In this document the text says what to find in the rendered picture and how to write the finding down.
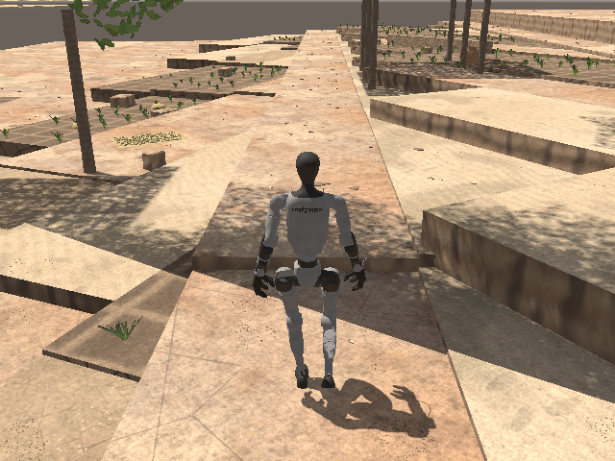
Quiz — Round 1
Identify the left robot hand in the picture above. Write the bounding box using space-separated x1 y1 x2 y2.
252 275 275 298

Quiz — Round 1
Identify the left robot shin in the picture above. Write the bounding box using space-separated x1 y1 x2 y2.
286 314 306 376

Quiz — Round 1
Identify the robot right forearm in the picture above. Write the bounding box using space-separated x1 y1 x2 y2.
344 231 363 272

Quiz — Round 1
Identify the right robot hand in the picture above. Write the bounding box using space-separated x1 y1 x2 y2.
344 268 366 291

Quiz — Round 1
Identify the robot left foot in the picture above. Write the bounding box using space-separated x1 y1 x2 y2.
295 364 308 389

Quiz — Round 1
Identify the robot left forearm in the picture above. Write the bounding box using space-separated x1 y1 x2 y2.
254 233 273 277

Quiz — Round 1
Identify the right robot upper arm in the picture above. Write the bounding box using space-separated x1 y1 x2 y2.
328 193 354 247

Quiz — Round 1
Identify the left robot upper arm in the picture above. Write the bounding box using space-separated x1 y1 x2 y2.
263 193 288 248

